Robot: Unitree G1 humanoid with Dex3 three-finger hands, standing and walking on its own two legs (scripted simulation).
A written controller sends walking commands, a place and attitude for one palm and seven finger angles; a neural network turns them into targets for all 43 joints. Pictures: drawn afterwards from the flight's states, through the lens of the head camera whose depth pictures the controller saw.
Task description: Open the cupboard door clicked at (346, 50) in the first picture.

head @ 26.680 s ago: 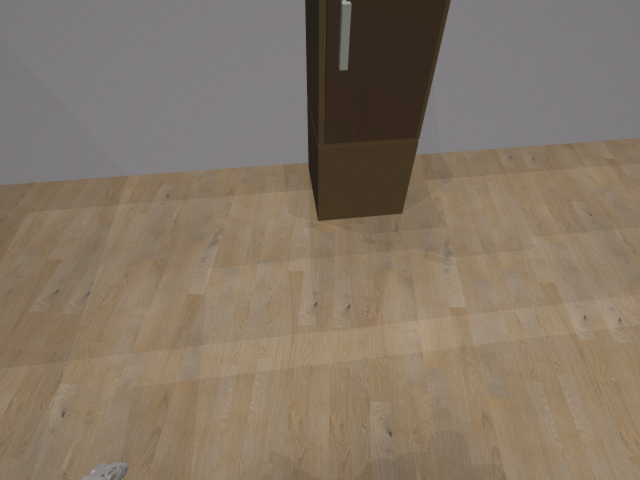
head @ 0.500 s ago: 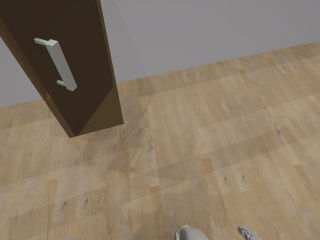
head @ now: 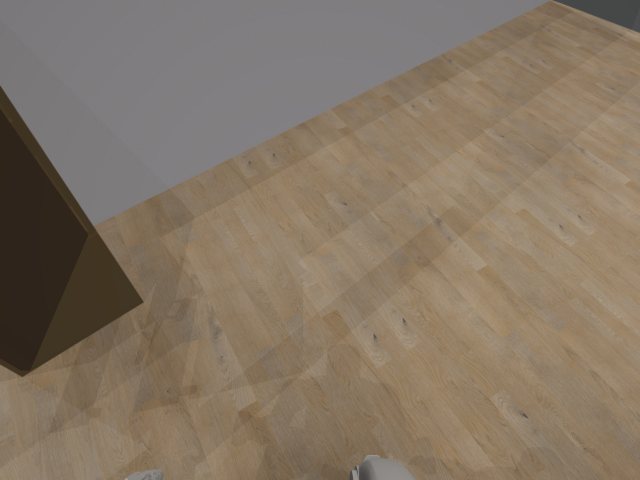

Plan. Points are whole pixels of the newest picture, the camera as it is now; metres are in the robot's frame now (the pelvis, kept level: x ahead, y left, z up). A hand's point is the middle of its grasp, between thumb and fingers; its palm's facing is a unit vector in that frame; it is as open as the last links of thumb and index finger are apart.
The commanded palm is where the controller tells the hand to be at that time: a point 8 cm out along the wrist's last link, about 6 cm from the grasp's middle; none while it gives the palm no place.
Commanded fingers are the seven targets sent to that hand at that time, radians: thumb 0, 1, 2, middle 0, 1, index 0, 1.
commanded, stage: walk to a spot facing it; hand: left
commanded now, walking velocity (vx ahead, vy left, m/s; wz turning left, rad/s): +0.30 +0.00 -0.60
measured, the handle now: out of the picture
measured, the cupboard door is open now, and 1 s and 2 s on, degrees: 50 50 50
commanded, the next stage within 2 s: turn to face it in 1.44 s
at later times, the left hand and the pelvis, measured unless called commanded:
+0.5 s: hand (254, 409) +0.24 +0.11 -0.18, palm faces -0.26 -0.95 -0.15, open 7.4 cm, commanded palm none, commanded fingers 0.00 0.90 0.90 -0.20 -0.30 -0.20 -0.30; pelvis +0.15 -0.06 -0.01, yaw -17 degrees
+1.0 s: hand (344, 282) +0.47 -0.03 -0.16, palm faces -0.35 -0.91 -0.20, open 7.3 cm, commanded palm none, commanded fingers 0.00 0.90 0.90 -0.20 -0.30 -0.20 -0.30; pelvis +0.34 -0.19 +0.01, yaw -22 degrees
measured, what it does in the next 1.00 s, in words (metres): walks ahead, turning right: right foot, then left foot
